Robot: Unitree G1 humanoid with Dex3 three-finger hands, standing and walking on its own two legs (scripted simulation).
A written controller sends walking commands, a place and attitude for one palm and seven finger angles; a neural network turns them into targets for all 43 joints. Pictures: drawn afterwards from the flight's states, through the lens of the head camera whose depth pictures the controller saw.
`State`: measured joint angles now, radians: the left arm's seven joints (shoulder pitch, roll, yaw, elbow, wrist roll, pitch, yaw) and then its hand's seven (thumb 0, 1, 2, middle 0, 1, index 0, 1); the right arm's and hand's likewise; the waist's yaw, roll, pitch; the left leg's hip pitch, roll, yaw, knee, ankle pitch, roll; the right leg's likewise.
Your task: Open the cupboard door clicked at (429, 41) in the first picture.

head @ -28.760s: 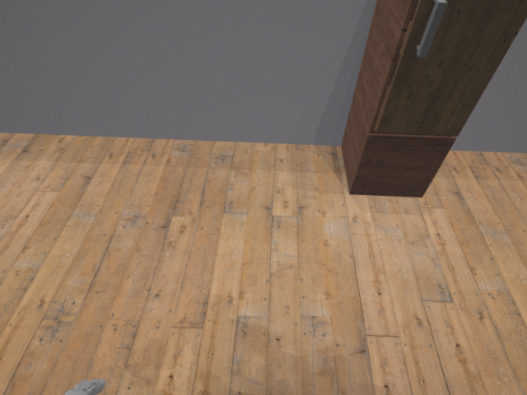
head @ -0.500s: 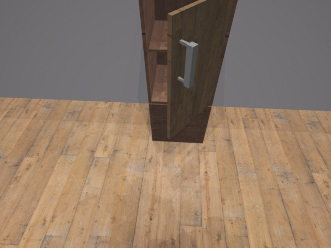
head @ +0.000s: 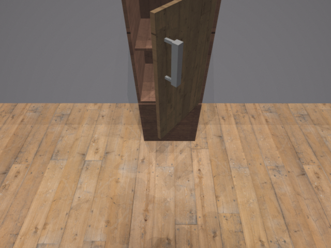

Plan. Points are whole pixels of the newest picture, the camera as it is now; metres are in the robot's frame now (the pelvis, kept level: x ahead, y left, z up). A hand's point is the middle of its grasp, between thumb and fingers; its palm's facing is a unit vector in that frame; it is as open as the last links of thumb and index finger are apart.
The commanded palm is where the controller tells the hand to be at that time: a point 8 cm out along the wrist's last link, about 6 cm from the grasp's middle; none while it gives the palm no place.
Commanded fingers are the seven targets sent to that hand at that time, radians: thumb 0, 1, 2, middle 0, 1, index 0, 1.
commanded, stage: walk to a spot facing it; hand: left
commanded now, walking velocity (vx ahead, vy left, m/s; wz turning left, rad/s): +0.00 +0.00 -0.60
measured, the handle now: (171, 62) +0.66 +0.02 +0.08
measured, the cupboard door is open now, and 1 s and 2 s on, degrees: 50 50 50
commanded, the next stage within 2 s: none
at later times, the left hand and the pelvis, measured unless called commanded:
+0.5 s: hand out of the picture +0.09 +0.17 -0.16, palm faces -0.21 -0.93 -0.30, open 7.4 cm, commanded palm none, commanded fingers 0.00 0.90 0.90 -0.20 -0.30 -0.20 -0.30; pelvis -0.01 -0.02 +0.00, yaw -16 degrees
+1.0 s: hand (139, 226) +0.20 +0.10 -0.17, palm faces -0.51 -0.81 -0.29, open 7.4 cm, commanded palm none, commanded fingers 0.00 0.90 0.90 -0.20 -0.30 -0.20 -0.30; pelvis +0.00 -0.04 -0.02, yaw -32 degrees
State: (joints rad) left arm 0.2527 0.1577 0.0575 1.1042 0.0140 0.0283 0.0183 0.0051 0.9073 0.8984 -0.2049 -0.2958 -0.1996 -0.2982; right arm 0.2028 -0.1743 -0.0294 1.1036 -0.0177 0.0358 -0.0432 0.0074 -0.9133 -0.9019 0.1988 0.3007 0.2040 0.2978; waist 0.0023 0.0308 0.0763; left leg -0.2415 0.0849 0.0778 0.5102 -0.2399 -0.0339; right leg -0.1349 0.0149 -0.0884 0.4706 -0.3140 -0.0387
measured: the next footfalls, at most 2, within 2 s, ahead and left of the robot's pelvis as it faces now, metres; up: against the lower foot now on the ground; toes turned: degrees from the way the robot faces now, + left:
left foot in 0.66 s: +0.08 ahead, +0.11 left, +0.00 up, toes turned -21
right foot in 0.94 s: -0.02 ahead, -0.15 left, +0.00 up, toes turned -33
